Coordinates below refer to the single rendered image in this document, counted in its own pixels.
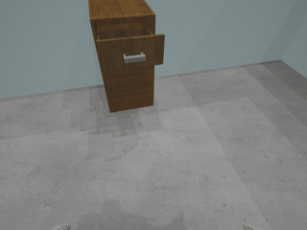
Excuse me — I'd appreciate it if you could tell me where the cabinet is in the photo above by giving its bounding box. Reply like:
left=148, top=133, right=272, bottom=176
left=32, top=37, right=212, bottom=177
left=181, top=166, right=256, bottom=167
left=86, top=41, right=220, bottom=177
left=88, top=0, right=155, bottom=113

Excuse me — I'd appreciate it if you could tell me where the handle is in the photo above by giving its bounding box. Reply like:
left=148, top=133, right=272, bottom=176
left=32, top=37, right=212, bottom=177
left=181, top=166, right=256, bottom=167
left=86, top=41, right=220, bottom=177
left=123, top=52, right=146, bottom=63

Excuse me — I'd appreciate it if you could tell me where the drawer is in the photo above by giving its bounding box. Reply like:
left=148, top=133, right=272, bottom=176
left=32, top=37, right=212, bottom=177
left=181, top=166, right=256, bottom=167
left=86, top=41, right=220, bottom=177
left=96, top=27, right=165, bottom=72

